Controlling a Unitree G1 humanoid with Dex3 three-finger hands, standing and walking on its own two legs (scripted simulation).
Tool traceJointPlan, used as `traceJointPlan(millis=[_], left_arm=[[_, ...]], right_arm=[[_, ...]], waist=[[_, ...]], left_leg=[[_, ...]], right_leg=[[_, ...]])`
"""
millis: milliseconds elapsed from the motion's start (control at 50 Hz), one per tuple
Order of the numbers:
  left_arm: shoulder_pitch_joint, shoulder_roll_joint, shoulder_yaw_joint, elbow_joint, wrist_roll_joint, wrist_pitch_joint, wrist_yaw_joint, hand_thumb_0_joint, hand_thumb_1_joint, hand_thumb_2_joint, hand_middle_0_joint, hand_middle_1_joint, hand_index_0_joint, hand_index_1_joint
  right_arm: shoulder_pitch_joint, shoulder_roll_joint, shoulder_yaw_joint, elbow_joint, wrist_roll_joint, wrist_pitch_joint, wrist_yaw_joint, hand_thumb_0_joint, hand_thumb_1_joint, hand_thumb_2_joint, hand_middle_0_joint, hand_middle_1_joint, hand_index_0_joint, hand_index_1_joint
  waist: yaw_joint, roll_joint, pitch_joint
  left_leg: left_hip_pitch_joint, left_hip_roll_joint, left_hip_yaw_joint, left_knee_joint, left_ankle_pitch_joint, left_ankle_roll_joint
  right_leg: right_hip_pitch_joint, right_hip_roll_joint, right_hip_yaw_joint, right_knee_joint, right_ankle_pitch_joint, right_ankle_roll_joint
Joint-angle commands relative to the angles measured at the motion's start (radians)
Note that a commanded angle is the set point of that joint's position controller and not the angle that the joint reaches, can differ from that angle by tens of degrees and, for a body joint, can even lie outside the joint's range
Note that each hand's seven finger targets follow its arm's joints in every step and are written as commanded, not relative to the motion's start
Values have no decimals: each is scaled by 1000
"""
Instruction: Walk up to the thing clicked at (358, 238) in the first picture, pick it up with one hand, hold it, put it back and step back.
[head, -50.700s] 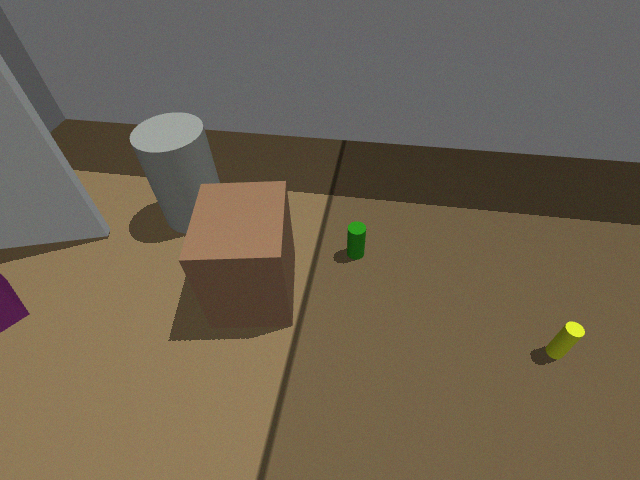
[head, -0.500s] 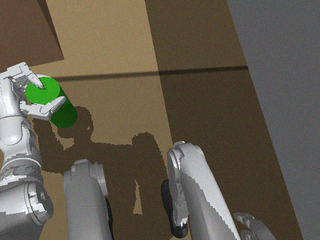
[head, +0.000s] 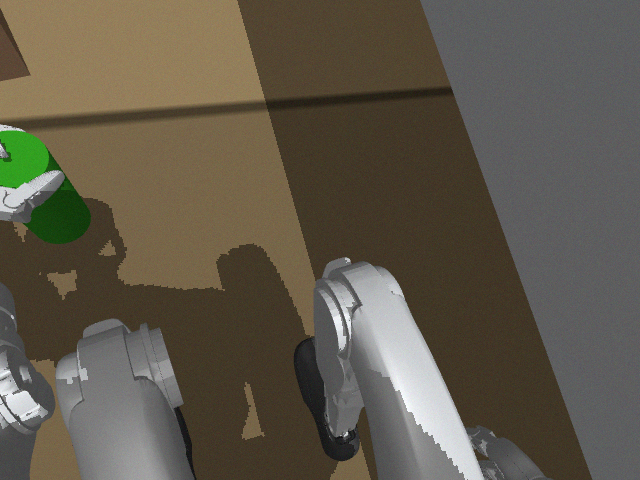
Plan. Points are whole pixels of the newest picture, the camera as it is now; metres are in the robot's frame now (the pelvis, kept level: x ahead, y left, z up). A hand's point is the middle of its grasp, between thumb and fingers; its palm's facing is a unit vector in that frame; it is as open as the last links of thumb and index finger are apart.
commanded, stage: crouch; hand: left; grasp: from the side
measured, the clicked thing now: (39, 194) +0.50 +0.24 -0.16
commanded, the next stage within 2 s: lower in 0.06 s
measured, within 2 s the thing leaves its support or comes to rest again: rests again in 1.06 s
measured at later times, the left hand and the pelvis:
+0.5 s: hand (22, 174) +0.52 +0.25 -0.15, palm faces +0.15 -0.99 -0.06, open 6.6 cm; pelvis +0.00 +0.01 -0.01, yaw -3 degrees
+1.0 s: hand (27, 166) +0.53 +0.25 -0.15, palm faces +0.16 -0.99 -0.04, open 6.6 cm; pelvis +0.00 +0.01 -0.01, yaw -6 degrees
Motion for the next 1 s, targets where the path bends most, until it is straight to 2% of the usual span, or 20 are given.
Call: traceJointPlan(millis=[0,80,100,120,160,220,260,280,340,380,400,500,540,580,700,760,780,860,920,980], left_arm=[[-544,314,14,-358,-73,-143,6,0,162,1250,-1290,-1424,-1301,-1425],[-507,298,10,-343,-77,-142,16,0,141,1266,-1309,-1444,-1317,-1447],[-507,328,24,-355,-75,-146,21,0,145,1251,-1303,-1433,-1312,-1435],[-493,297,5,-332,-70,-144,19,0,158,1255,-1304,-1437,-1315,-1438],[-464,298,-1,-305,-58,-142,22,0,127,1233,-1323,-1467,-1340,-1460],[-448,233,-29,-193,-67,-144,30,0,102,1263,-1352,-1492,-1366,-1490],[-443,267,-14,-154,-67,-155,37,0,116,1287,-1356,-1507,-1371,-1505],[-438,323,16,-156,-58,-164,46,0,134,1283,-1358,-1506,-1373,-1502],[-464,346,0,-143,-40,-193,56,0,166,1302,-1381,-1534,-1402,-1525],[-469,338,-11,-135,-47,-211,54,0,200,1308,-1375,-1529,-1396,-1519],[-494,381,7,-157,-53,-223,55,0,202,1296,-1373,-1520,-1393,-1510],[-523,376,-60,-179,-56,-251,56,0,156,1259,-1332,-1476,-1348,-1470],[-531,404,-58,-191,-58,-258,57,0,151,1239,-1323,-1461,-1340,-1453],[-534,364,-93,-165,-66,-260,56,0,166,1258,-1326,-1474,-1343,-1466],[-483,391,-76,-70,-72,-273,92,0,165,1300,-1326,-1497,-1343,-1492],[-451,391,-75,8,-69,-284,98,0,217,1313,-1351,-1515,-1373,-1505],[-458,386,-91,6,-67,-289,93,0,268,1254,-1399,-1487,-1422,-1473],[-469,431,-72,-9,-82,-309,76,0,140,960,-1258,-1277,-1293,-1244],[-458,429,-73,17,-87,-312,72,0,15,827,-1168,-1155,-1202,-1124],[-438,438,-71,38,-76,-312,70,0,-1,743,-1091,-1054,-1118,-1026]], right_arm=[[157,-285,-68,-3,-9,7,-20,0,-925,-911,199,300,200,300],[154,-300,-63,-6,-13,10,-18,0,-927,-912,199,300,199,300],[147,-310,-59,-20,-13,11,-19,0,-926,-911,199,300,199,300],[145,-308,-55,-24,-15,13,-15,0,-927,-911,199,300,199,300],[140,-315,-54,-25,-17,17,-13,0,-929,-909,199,300,199,300],[118,-315,-32,-33,-22,20,-5,0,-922,-908,199,300,199,300],[108,-320,-12,-45,-27,22,-4,0,-918,-907,199,300,199,300],[98,-326,-5,-58,-32,26,-4,0,-912,-905,199,300,199,300],[80,-330,22,-70,-50,32,-1,0,-907,-902,199,300,199,300],[59,-342,37,-77,-59,30,0,0,-901,-901,199,300,199,300],[47,-351,44,-80,-62,32,-1,0,-904,-902,199,300,199,300],[19,-364,74,-66,-83,27,-6,0,-914,-905,199,300,199,300],[16,-375,82,-62,-88,28,-9,0,-916,-905,199,300,199,300],[10,-379,90,-53,-90,28,-11,0,-915,-905,199,300,199,300],[-10,-390,129,-69,-103,41,-14,0,-900,-902,199,300,199,300],[-40,-393,151,-98,-108,48,-16,0,-894,-899,199,300,199,300],[-50,-393,155,-102,-111,48,-16,0,-902,-897,200,300,200,300],[-68,-401,169,-121,-116,51,-23,0,-905,-891,200,300,200,300],[-90,-398,175,-125,-118,49,-26,0,-914,-893,200,300,200,300],[-88,-403,179,-127,-122,53,-29,0,-915,-894,200,300,200,301]], waist=[[-19,504,-804],[-25,499,-793],[-26,506,-794],[-36,505,-788],[-31,509,-777],[-64,439,-678],[-75,400,-644],[-66,387,-647],[-89,410,-646],[-100,446,-632],[-94,470,-639],[-128,549,-625],[-133,591,-624],[-151,584,-590],[-165,512,-557],[-189,477,-490],[-192,469,-489],[-191,463,-489],[-188,466,-464],[-194,464,-465]], left_leg=[[541,15,90,-236,154,27],[574,17,79,-222,193,21],[573,17,72,-223,206,19],[583,17,67,-224,231,18],[608,20,61,-219,268,15],[515,17,57,-196,207,22],[474,18,54,-182,171,28],[463,19,51,-181,170,29],[472,22,41,-174,160,29],[513,26,31,-179,155,23],[533,28,27,-177,150,19],[592,35,15,-165,174,11],[626,37,5,-168,185,6],[621,39,-4,-167,180,5],[593,40,-30,-150,219,11],[549,40,-46,-166,172,14],[539,38,-44,-159,159,18],[521,41,-46,-158,134,21],[507,43,-44,-161,107,23],[518,46,-48,-161,117,20]], right_leg=[[403,22,-51,-213,219,-55],[403,25,-68,-205,251,-55],[407,24,-74,-197,259,-56],[408,23,-80,-193,279,-56],[392,24,-86,-183,297,-58],[386,31,-97,-190,268,-53],[405,35,-101,-198,249,-47],[417,38,-103,-197,246,-46],[435,41,-109,-192,245,-41],[411,42,-122,-184,238,-43],[397,43,-126,-180,230,-45],[391,47,-134,-169,260,-46],[374,47,-142,-166,264,-47],[360,45,-149,-162,262,-47],[410,53,-164,-171,303,-35],[391,54,-186,-175,267,-34],[400,55,-184,-181,264,-31],[423,60,-187,-183,254,-26],[415,65,-186,-190,235,-28],[419,67,-190,-191,245,-28]])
